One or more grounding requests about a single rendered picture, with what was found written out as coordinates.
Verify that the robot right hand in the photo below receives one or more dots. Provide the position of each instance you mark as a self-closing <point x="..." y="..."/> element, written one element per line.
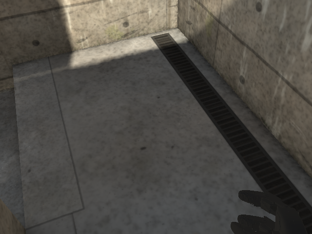
<point x="287" y="219"/>

